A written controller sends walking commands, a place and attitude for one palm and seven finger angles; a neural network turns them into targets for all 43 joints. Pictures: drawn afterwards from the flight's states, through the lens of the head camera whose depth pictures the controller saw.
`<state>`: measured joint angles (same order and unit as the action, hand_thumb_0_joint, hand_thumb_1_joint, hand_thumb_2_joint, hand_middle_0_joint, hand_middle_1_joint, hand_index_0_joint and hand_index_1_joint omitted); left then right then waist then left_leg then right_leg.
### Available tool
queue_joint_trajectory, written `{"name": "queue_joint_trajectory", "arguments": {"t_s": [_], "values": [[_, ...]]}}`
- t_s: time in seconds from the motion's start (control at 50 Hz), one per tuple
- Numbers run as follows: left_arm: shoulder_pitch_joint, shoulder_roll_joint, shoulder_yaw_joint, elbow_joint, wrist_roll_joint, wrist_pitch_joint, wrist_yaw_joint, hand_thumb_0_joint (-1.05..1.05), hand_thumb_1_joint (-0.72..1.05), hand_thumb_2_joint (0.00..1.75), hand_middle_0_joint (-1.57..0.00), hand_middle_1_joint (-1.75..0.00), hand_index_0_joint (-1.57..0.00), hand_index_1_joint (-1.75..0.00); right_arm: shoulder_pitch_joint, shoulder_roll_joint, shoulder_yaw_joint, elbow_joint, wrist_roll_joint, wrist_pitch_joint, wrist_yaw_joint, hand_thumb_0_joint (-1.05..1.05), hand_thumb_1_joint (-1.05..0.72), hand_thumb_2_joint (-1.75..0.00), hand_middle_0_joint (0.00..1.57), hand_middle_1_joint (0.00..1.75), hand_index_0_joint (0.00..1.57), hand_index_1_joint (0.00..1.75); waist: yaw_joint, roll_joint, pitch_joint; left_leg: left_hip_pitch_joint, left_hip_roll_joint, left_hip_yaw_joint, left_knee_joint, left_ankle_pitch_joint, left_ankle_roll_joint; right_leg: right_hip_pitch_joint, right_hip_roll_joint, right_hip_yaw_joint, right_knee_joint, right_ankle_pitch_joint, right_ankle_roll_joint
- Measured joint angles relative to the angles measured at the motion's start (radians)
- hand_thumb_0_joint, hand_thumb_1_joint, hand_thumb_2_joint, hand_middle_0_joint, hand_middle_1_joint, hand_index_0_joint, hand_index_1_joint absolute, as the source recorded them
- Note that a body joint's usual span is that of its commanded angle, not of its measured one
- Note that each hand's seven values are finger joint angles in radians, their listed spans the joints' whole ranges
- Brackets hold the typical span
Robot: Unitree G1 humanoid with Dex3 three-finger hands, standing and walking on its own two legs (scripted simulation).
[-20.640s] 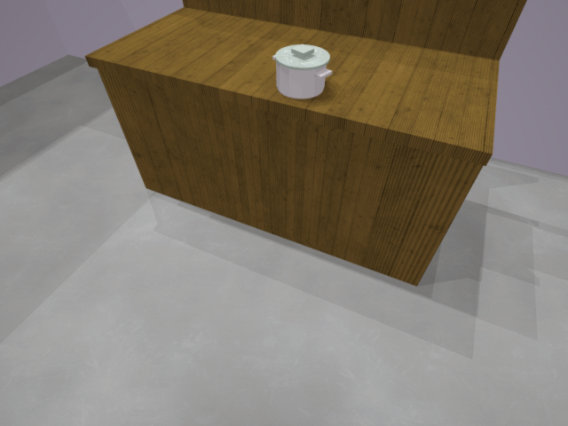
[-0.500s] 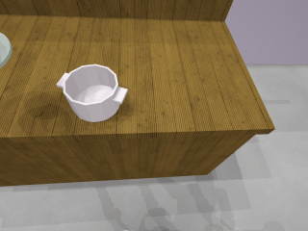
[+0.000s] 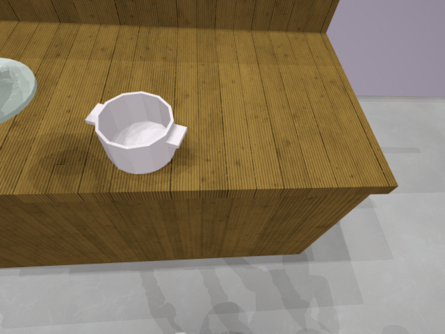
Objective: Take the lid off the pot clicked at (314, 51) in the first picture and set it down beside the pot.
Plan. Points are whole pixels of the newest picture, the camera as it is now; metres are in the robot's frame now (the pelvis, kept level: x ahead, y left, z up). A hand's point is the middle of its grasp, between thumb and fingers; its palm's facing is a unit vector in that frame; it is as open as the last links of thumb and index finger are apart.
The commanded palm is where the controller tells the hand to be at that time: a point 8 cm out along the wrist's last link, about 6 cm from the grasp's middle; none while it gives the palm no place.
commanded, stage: lower the lid onto the table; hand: left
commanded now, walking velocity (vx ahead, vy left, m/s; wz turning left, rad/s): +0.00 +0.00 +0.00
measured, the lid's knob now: out of the picture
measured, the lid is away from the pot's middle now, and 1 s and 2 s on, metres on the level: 0.22 0.23 0.24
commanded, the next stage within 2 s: none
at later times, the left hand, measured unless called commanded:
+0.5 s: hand out of the picture +0.46 +0.38 +0.14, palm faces -0.43 -0.14 -0.89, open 8.5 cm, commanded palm +0.52 +0.38 +0.21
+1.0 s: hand out of the picture +0.46 +0.39 +0.10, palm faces -0.47 -0.14 -0.87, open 8.5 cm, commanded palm +0.54 +0.38 +0.18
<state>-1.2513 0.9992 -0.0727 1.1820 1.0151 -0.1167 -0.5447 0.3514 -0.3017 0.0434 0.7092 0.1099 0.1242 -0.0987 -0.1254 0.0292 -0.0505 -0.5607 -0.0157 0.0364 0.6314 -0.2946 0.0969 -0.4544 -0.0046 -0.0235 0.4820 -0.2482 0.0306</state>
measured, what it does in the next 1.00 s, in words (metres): stands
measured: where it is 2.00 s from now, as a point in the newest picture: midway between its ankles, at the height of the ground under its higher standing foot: outside the picture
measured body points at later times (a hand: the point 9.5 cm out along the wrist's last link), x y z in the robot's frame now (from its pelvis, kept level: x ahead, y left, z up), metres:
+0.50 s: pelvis +0.00 +0.00 -0.01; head +0.10 +0.03 +0.43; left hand +0.48 +0.38 +0.19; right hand -0.01 -0.29 -0.11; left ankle +0.00 +0.05 -0.73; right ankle -0.02 -0.16 -0.73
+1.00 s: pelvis +0.00 +0.02 -0.01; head +0.10 +0.06 +0.42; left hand +0.48 +0.39 +0.15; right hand -0.01 -0.27 -0.11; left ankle +0.00 +0.05 -0.73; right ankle -0.02 -0.16 -0.73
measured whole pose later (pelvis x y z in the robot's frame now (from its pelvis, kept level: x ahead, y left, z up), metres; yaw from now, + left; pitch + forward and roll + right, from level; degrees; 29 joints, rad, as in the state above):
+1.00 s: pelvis +0.00 +0.02 -0.01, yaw -2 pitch +16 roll -6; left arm -1.12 1.01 0.00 1.19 1.01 -0.24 -0.50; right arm 0.36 -0.30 0.06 0.71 0.11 0.13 -0.13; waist -0.15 0.02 -0.07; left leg -0.69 -0.01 0.05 0.75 -0.35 0.12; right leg -0.58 0.00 -0.01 0.58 -0.29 0.03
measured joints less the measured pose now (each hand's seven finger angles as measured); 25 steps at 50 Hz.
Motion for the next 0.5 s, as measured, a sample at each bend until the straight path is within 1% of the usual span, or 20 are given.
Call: {"name": "queue_joint_trajectory", "arguments": {"t_s": [0.14,0.24,0.3,0.5], "values": [[0.033,-0.001,-0.005,0.006,-0.007,-0.02,0.008,-0.01,0.12,0.87,-0.6,-1.01,-0.56,-0.99,0.001,-0.006,0.004,0.001,0.005,-0.002,-0.009,0.0,-0.91,-0.9,0.2,0.3,0.2,0.3,-0.003,-0.002,0.003,-0.011,0.004,0.001,0.015,-0.005,-0.001,-0.012,0.003,0.002,0.015,-0.005,0.003],[0.069,0.005,0.027,-0.014,-0.013,-0.048,0.013,-0.01,0.12,0.87,-0.61,-1.01,-0.56,-0.99,0.005,-0.008,0.008,0.002,0.005,-0.008,-0.02,0.0,-0.91,-0.9,0.2,0.3,0.2,0.3,-0.009,-0.004,0.005,-0.016,0.007,0.003,0.023,-0.011,0.0,-0.017,0.006,0.005,0.021,-0.008,0.006],[0.073,0.014,0.034,-0.007,-0.019,-0.059,0.017,-0.01,0.12,0.87,-0.61,-1.01,-0.56,-0.99,0.008,-0.007,0.01,0.003,0.008,-0.01,-0.023,0.0,-0.91,-0.9,0.2,0.3,0.2,0.3,-0.014,-0.007,0.001,-0.02,0.009,0.006,0.029,-0.017,0.0,-0.022,0.007,0.007,0.026,-0.012,0.008],[0.085,0.046,0.07,0.01,-0.004,-0.072,0.026,-0.01,0.12,0.87,-0.6,-1.01,-0.56,-0.99,0.012,-0.006,0.009,-0.001,0.006,0.006,-0.019,0.0,-0.9,-0.9,0.21,0.3,0.2,0.3,-0.02,-0.007,0.001,-0.056,0.014,0.01,0.061,-0.037,0.003,-0.056,0.012,0.012,0.049,-0.024,0.011]]}}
